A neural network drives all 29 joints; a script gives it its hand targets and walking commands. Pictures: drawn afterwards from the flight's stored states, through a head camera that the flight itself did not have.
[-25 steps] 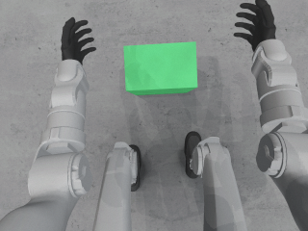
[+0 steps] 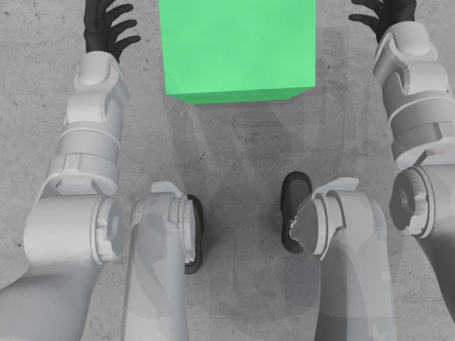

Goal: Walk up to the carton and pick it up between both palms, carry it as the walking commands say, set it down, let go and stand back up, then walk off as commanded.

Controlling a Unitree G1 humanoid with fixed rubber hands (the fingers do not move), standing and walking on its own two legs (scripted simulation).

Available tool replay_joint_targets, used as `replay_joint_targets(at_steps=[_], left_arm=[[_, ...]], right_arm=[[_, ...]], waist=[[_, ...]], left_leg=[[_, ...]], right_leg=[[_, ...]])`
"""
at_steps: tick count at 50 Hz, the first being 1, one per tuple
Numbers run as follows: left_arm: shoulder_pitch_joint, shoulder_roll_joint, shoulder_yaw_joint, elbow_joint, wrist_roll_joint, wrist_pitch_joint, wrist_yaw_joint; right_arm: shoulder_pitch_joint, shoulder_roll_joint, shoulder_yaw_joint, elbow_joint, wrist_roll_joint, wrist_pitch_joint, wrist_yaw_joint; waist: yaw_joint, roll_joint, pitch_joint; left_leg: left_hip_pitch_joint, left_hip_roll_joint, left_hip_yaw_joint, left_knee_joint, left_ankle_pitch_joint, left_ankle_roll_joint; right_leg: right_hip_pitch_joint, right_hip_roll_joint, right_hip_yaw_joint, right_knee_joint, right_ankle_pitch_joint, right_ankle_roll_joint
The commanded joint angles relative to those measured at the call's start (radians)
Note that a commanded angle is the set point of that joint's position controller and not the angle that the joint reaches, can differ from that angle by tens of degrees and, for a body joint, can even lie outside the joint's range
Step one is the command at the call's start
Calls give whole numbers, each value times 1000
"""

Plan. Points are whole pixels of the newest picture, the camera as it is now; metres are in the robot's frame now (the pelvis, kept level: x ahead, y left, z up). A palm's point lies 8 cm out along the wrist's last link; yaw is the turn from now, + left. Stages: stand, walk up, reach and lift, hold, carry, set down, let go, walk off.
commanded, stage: reach and lift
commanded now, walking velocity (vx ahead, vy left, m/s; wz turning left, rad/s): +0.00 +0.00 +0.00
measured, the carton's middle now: (238, 60) +0.52 -0.02 -0.30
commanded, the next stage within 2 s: none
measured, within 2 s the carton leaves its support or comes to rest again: leaves its support in 1.86 s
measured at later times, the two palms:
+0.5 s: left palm (130, 63) +0.52 +0.17 -0.24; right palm (364, 39) +0.52 -0.23 -0.24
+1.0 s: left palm (144, 61) +0.52 +0.14 -0.23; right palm (347, 40) +0.52 -0.20 -0.23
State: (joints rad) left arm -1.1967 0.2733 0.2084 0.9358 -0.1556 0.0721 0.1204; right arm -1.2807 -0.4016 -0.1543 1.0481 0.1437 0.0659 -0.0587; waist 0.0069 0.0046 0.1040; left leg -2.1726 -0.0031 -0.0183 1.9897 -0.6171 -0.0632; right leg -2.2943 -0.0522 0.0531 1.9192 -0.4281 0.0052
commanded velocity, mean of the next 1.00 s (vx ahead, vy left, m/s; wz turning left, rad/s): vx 0.00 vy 0.00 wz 0.00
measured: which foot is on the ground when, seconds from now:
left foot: down 0.00-1.00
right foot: down 0.00-1.00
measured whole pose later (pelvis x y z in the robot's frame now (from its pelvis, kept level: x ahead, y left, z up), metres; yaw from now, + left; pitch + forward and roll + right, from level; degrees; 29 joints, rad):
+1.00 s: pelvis -0.01 +0.00 -0.05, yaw +1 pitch +39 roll +3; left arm -1.39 0.26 0.07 1.10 -0.26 0.01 0.17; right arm -1.49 -0.40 0.00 1.25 0.27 -0.02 -0.10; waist -0.01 0.03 0.33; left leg -2.23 -0.04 -0.03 2.16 -0.61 -0.07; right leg -2.34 -0.07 0.07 2.08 -0.42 0.01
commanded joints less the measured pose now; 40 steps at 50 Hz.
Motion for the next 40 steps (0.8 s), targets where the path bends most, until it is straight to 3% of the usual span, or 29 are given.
replay_joint_targets(at_steps=[1,12,20,32,40], left_arm=[[-215,130,-1,-83,-16,-31,5],[-307,154,-61,14,-74,-63,16],[-338,154,-116,-6,-125,-67,29],[-364,136,-119,50,-116,-64,30],[-387,108,-134,76,-111,-72,38]], right_arm=[[-253,-130,7,-82,22,-32,-7],[-340,-166,68,15,89,-70,-12],[-368,-172,111,27,135,-77,-13],[-399,-175,98,82,108,-84,-17],[-427,-135,127,110,121,-92,-25]], waist=[[6,-72,-1119],[-1,-57,-1018],[-1,-48,-1114],[-26,-30,-965],[-23,-34,-954]], left_leg=[[321,-49,109,-159,274,0],[291,-35,88,-48,262,-8],[355,-33,96,-13,298,-10],[321,-40,76,-35,240,-9],[313,-52,76,-48,231,-8]], right_leg=[[854,54,-63,-37,268,30],[789,24,-46,77,265,26],[842,16,-54,121,308,22],[725,14,-59,102,230,17],[736,22,-52,85,223,17]])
